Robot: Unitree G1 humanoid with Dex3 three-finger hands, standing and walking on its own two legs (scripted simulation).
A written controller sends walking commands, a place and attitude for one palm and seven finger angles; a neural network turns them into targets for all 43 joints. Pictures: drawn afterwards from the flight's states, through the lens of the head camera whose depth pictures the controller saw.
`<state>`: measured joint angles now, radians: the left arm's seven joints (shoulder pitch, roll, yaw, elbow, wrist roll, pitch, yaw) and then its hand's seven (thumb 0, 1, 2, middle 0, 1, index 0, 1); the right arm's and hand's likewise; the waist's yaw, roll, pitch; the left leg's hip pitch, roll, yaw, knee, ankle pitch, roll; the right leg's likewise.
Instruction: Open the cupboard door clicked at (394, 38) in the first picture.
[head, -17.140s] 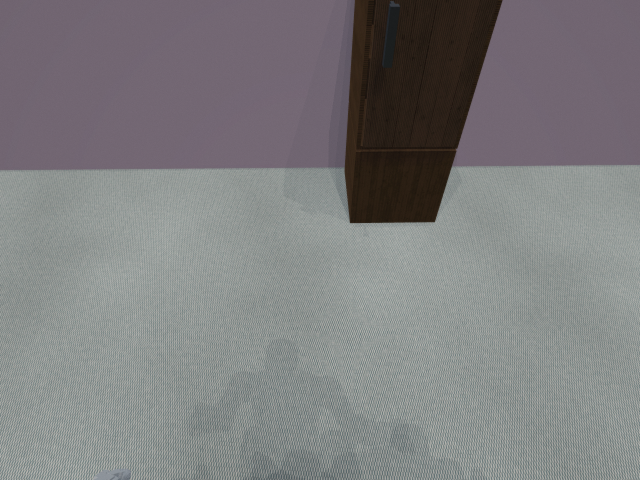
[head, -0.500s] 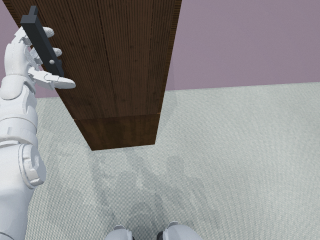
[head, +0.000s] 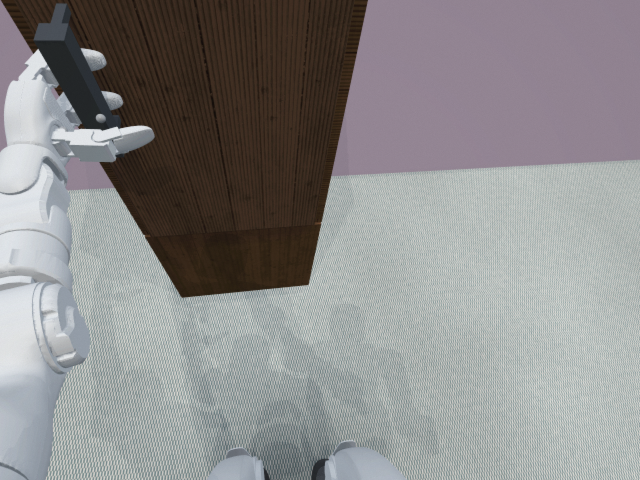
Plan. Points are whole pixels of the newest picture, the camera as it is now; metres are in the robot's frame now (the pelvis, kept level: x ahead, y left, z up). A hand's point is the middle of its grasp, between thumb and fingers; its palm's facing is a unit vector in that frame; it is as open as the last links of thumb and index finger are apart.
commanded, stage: close the thumb around the handle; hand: left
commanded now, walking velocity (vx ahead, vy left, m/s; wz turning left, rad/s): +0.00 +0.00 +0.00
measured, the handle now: (90, 87) +0.57 +0.22 +0.11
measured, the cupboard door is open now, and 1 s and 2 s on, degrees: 0 16 52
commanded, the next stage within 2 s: pull the door open along its arc in 0.40 s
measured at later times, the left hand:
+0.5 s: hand (108, 116) +0.53 +0.20 +0.11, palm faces +0.04 -1.00 +0.00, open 5.9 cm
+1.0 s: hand (123, 178) +0.44 +0.17 +0.11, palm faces +0.05 -1.00 +0.04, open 6.4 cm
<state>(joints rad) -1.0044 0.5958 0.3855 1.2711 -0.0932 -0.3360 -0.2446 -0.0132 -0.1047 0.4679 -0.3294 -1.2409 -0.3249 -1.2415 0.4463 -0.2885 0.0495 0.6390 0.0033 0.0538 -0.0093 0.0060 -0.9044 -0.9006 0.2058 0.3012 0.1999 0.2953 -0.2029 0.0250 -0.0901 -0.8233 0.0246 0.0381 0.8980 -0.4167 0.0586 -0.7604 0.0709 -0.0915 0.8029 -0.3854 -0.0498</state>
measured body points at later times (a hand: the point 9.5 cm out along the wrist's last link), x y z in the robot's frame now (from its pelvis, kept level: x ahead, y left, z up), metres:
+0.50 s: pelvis +0.00 +0.00 +0.00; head +0.12 +0.02 +0.44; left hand +0.52 +0.25 +0.11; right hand -0.02 -0.26 -0.10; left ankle +0.00 +0.08 -0.69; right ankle -0.01 -0.09 -0.69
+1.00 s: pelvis +0.02 +0.00 +0.01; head +0.07 +0.00 +0.46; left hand +0.43 +0.22 +0.11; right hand +0.06 -0.26 -0.10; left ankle +0.00 +0.08 -0.69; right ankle -0.01 -0.09 -0.69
